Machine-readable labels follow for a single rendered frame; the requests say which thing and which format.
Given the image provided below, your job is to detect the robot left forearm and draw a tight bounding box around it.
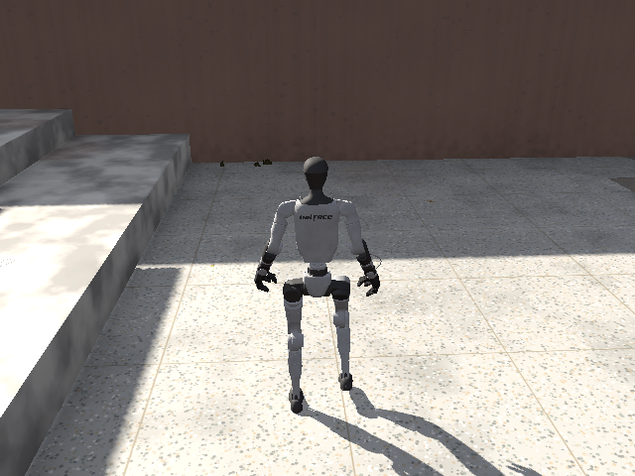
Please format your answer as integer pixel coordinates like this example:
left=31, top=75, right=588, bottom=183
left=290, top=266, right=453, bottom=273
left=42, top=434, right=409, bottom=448
left=257, top=239, right=277, bottom=276

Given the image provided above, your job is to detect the right robot foot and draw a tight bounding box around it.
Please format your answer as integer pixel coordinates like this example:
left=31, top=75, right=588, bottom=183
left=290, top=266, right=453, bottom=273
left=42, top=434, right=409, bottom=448
left=338, top=373, right=353, bottom=391

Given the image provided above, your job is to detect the robot right forearm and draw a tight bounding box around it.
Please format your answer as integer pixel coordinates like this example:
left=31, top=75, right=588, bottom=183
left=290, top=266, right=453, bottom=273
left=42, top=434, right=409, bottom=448
left=356, top=239, right=377, bottom=279

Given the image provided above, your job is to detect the robot left shin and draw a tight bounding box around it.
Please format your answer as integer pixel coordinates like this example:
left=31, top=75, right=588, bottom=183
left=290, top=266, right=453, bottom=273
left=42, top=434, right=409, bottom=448
left=287, top=334, right=303, bottom=400

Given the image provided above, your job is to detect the left robot hand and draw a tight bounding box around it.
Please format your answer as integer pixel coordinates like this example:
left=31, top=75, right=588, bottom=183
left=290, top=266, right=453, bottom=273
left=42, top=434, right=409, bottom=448
left=254, top=271, right=277, bottom=292

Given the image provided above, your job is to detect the right robot hand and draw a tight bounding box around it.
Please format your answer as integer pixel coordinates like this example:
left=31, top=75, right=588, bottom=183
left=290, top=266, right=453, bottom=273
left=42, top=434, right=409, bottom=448
left=357, top=274, right=380, bottom=297

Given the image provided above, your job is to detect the left robot upper arm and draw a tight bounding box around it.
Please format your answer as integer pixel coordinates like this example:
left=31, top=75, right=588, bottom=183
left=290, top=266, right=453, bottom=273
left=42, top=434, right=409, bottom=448
left=266, top=200, right=296, bottom=255

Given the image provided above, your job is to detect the right robot upper arm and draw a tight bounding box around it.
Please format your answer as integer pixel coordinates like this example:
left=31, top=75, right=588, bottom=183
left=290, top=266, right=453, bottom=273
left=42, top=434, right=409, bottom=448
left=336, top=199, right=365, bottom=255

